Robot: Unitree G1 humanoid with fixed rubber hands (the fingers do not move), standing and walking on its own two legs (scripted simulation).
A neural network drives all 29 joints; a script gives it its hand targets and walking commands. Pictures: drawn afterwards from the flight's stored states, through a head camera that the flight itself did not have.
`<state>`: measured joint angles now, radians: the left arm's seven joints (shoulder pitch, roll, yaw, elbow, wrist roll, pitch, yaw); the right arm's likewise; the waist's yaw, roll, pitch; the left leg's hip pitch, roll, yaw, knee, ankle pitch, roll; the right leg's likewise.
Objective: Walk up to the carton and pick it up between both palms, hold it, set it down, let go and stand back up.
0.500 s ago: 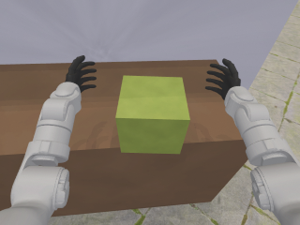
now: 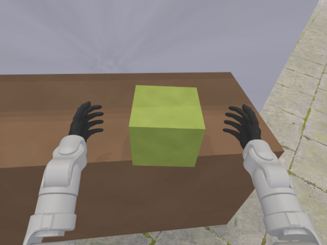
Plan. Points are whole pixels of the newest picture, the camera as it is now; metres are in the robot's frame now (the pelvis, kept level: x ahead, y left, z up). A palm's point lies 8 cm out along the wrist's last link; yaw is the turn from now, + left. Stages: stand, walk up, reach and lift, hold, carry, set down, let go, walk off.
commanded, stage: set down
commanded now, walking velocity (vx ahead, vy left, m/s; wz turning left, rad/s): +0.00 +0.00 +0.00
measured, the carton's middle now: (165, 125) +0.46 +0.05 +0.03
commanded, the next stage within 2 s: let go in 1.46 s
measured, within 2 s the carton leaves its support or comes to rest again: neither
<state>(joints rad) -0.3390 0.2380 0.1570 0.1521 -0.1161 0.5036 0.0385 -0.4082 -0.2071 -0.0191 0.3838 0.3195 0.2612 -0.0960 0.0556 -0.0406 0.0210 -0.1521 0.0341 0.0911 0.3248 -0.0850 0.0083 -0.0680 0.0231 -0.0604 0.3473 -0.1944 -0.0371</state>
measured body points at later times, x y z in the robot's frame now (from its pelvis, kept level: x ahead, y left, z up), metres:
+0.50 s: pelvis +0.02 +0.01 +0.00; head +0.01 +0.01 +0.45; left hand +0.27 +0.23 +0.05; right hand +0.30 -0.18 +0.05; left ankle +0.06 +0.12 -0.75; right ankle +0.00 -0.09 -0.75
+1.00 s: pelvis +0.05 -0.01 +0.00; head +0.05 +0.00 +0.45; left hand +0.24 +0.23 -0.01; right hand +0.25 -0.20 -0.02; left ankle +0.06 +0.12 -0.75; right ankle +0.00 -0.09 -0.75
